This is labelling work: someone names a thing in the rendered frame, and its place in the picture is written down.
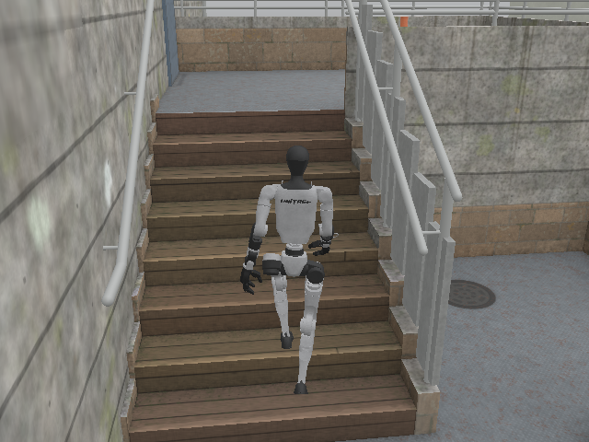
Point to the stairs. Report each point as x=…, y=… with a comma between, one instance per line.
x=210, y=365

